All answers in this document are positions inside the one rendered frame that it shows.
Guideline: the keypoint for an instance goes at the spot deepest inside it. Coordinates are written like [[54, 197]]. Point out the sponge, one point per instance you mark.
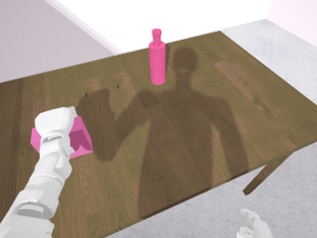
[[79, 138]]

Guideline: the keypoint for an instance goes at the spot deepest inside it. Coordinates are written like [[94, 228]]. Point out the left robot upper arm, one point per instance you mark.
[[20, 226]]

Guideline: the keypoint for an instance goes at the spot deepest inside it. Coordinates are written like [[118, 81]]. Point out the right robot hand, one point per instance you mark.
[[260, 228]]

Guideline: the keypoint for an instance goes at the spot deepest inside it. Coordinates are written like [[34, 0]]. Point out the left robot hand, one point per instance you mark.
[[56, 120]]

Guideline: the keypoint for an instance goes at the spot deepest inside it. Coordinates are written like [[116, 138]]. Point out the robot left forearm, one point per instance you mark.
[[39, 198]]

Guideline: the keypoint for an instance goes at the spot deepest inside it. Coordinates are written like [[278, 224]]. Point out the table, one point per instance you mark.
[[220, 114]]

